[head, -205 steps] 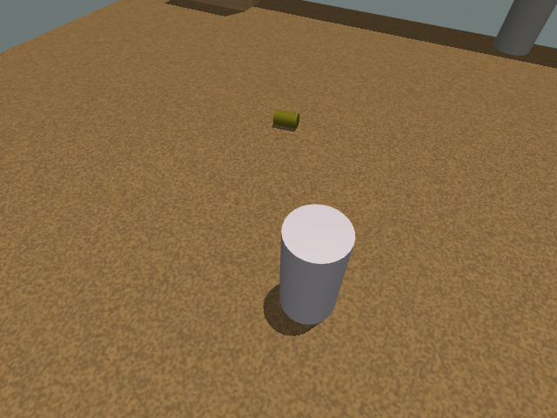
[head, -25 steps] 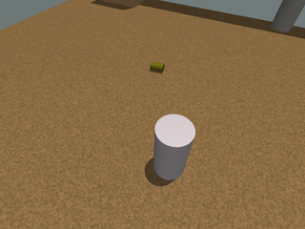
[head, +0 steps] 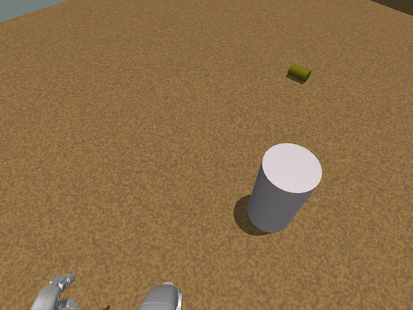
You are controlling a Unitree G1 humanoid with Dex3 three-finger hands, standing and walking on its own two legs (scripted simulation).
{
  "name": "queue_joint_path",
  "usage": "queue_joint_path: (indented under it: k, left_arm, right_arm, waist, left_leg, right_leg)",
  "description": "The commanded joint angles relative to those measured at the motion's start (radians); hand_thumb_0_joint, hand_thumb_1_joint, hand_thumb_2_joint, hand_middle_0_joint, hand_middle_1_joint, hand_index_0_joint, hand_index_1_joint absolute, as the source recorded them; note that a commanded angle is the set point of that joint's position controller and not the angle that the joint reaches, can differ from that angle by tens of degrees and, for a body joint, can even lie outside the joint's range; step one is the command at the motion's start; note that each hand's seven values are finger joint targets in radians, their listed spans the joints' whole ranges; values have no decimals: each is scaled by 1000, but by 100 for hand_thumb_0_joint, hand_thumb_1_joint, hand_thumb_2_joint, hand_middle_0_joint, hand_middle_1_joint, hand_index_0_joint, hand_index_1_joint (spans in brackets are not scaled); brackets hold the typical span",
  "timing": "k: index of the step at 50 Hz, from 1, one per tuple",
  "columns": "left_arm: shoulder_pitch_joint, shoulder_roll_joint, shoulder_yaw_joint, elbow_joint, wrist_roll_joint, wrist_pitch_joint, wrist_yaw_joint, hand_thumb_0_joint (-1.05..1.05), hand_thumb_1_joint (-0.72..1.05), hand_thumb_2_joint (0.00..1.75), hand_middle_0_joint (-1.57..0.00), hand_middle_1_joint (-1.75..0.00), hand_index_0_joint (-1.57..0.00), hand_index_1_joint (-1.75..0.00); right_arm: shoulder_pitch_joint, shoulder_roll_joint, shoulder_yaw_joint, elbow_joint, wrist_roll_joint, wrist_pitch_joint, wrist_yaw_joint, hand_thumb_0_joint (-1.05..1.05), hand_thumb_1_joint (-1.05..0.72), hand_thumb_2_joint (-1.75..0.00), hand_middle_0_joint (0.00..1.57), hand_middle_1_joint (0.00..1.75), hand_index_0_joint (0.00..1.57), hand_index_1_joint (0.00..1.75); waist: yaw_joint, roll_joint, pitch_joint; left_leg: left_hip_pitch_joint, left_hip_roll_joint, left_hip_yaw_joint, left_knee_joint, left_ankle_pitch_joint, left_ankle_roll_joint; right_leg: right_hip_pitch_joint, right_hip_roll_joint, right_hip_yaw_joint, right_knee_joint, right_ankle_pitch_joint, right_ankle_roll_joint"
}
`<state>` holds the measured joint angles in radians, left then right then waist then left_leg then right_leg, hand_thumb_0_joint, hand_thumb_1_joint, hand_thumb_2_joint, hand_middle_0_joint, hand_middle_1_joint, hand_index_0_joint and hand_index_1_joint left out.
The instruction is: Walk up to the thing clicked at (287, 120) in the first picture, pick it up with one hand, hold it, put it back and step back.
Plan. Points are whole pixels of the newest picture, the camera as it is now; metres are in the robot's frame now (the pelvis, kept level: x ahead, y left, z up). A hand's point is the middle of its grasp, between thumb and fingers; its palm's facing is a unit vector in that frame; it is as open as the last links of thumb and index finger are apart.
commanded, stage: walk up
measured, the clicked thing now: (299, 72) +1.67 -0.68 -0.73
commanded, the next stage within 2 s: none
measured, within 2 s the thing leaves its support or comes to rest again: neither
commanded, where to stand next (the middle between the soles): +0.09 +0.04 m, yaw +61 degrees
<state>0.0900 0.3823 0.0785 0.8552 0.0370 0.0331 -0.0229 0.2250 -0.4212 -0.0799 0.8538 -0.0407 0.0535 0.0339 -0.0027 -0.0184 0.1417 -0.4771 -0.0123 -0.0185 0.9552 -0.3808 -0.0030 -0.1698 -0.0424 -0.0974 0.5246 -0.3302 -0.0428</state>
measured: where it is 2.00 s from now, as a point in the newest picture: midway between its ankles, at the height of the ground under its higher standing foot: outside the picture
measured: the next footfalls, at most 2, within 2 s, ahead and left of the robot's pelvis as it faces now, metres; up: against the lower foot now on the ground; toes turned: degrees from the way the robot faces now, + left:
left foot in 0.20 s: +0.06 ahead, +0.14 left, +0.00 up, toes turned +16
right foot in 0.62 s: +0.14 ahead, -0.08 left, +0.00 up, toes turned +30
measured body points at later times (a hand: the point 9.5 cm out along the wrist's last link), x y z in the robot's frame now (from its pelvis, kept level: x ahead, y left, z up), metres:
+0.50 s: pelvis +0.02 +0.02 -0.01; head +0.05 +0.05 +0.44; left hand -0.03 +0.35 -0.12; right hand +0.25 -0.22 -0.09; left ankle +0.02 +0.13 -0.74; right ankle +0.10 -0.12 -0.70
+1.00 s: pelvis +0.01 -0.02 -0.01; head +0.04 +0.00 +0.44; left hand -0.16 +0.28 -0.10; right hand +0.30 -0.20 -0.12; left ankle -0.08 +0.11 -0.72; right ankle +0.11 -0.09 -0.74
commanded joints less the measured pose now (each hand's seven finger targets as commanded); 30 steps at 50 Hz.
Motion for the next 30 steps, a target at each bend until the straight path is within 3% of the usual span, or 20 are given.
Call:
queue_joint_path:
  k: [1,2,4,8,9,10,11,12,13,14,16,17,18,19,22,27,28,29,30]
  left_arm:
    - [19,216,59,-121,4,-38,16,0,90,90,-20,-30,-20,-30]
    - [48,233,63,-132,7,-39,11,0,90,90,-20,-30,-20,-30]
    - [58,250,67,-150,7,-40,4,0,90,90,-20,-30,-20,-30]
    - [13,277,72,-195,10,-32,-7,0,90,90,-20,-30,-20,-30]
    - [3,277,70,-204,6,-30,-10,0,90,90,-20,-30,-20,-30]
    - [28,252,63,-209,-2,-31,-11,0,90,90,-20,-30,-20,-30]
    - [91,198,51,-213,-11,-32,-13,0,90,90,-20,-30,-20,-30]
    - [105,128,33,-235,-16,-32,-17,0,90,90,-20,-30,-20,-30]
    - [54,198,47,-236,-7,-28,-14,0,90,90,-20,-30,-20,-30]
    - [27,228,47,-237,-3,-32,-11,0,90,90,-20,-30,-20,-30]
    - [97,206,44,-207,-15,-30,-14,0,90,90,-20,-30,-20,-30]
    - [144,210,47,-194,-19,-25,-14,0,90,90,-20,-30,-20,-30]
    - [170,211,34,-177,-23,-19,-12,0,90,90,-20,-30,-20,-30]
    - [168,209,35,-174,-23,-17,-9,0,90,90,-20,-30,-20,-30]
    - [164,210,37,-184,-22,-27,9,0,90,90,-20,-30,-20,-30]
    - [220,201,43,-185,-36,-51,34,0,90,90,-20,-30,-20,-30]
    - [224,207,46,-186,-34,-56,38,0,90,90,-20,-30,-20,-30]
    - [250,195,47,-182,-32,-63,40,0,90,90,-20,-30,-20,-30]
    - [288,200,52,-176,-26,-73,44,0,90,90,-20,-30,-20,-30]
  right_arm:
    - [11,-130,-37,-124,5,-15,21,0,-90,-90,20,30,20,30]
    - [-20,-127,-34,-149,7,-15,24,0,-90,-90,20,30,20,30]
    - [-50,-132,-43,-169,2,-13,27,0,-90,-90,20,30,20,30]
    - [18,-156,-64,-174,6,-19,20,0,-90,-90,20,30,20,30]
    - [66,-163,-73,-167,4,-23,16,0,-90,-90,20,30,20,30]
    - [115,-183,-85,-159,-2,-29,9,0,-90,-90,20,30,20,30]
    - [161,-237,-103,-169,-12,-35,-2,0,-90,-90,20,30,20,30]
    - [118,-311,-114,-201,-21,-41,-16,0,-90,-90,20,30,20,30]
    - [134,-306,-119,-212,-5,-45,-20,0,-90,-90,20,30,20,30]
    - [110,-295,-114,-227,4,-45,-27,0,-90,-90,20,30,20,30]
    - [37,-208,-77,-260,9,-45,-39,0,-90,-90,20,30,20,30]
    - [26,-198,-73,-272,11,-47,-40,0,-90,-90,20,30,20,30]
    - [41,-233,-76,-263,15,-61,-40,0,-90,-90,20,30,20,30]
    - [38,-237,-78,-266,9,-64,-38,0,-90,-90,20,30,20,30]
    - [55,-235,-82,-299,-2,-56,-33,0,-90,-90,20,30,20,30]
    - [41,-244,-93,-332,-17,-45,-18,0,-90,-90,20,30,20,30]
    - [33,-237,-93,-343,-16,-41,-15,0,-90,-90,20,30,20,30]
    - [15,-226,-88,-350,-10,-36,-13,0,-90,-90,20,30,20,30]
    - [-4,-201,-79,-356,1,-33,-12,0,-90,-90,20,30,20,30]
  waist:
    - [44,-138,-121]
    - [67,-143,-115]
    - [75,-136,-77]
    - [22,-119,-97]
    - [-12,-84,-126]
    - [-36,-8,-176]
    - [-58,201,-222]
    - [-19,376,-194]
    - [-56,265,-231]
    - [-49,196,-192]
    - [-9,138,-193]
    - [11,157,-189]
    - [11,179,-203]
    - [4,195,-202]
    - [-16,188,-138]
    - [-3,193,-168]
    - [-4,175,-189]
    - [22,156,-207]
    - [54,113,-226]
  left_leg:
    - [-94,39,36,-74,80,6]
    - [-72,50,47,-124,75,8]
    - [-29,59,56,-183,66,11]
    - [156,47,112,-298,43,36]
    - [246,30,127,-375,63,52]
    - [369,-3,109,-451,84,81]
    - [488,78,-104,-576,95,150]
    - [580,265,-465,-588,319,246]
    - [510,365,-626,-622,303,353]
    - [412,362,-612,-645,281,352]
    - [435,230,-328,-588,329,230]
    - [424,192,-273,-565,345,193]
    - [364,167,-277,-561,320,177]
    - [321,149,-288,-569,315,183]
    - [216,152,-342,-574,368,211]
    - [161,138,-403,-488,512,218]
    - [163,118,-403,-454,523,209]
    - [139,99,-395,-408,524,188]
    - [95,64,-375,-340,471,145]
  right_leg:
    - [223,-209,75,-103,556,-88]
    - [220,-237,88,-118,513,-102]
    - [163,-273,78,-143,430,-93]
    - [19,-327,42,-84,308,-94]
    - [-16,-314,3,-4,303,-83]
    - [-66,-259,-53,153,303,-47]
    - [-181,-149,-119,435,182,17]
    - [-459,35,-96,571,-298,81]
    - [-415,-4,72,610,-347,72]
    - [-383,-31,124,618,-347,57]
    - [-382,-57,129,520,-244,46]
    - [-375,-51,125,480,-209,42]
    - [-325,-27,106,503,-156,40]
    - [-290,-20,88,483,-155,49]
    - [-266,5,78,408,-154,56]
    - [-164,44,77,269,-116,33]
    - [-139,54,80,216,-96,25]
    - [-71,68,75,120,-34,17]
    - [20,55,91,-15,59,-1]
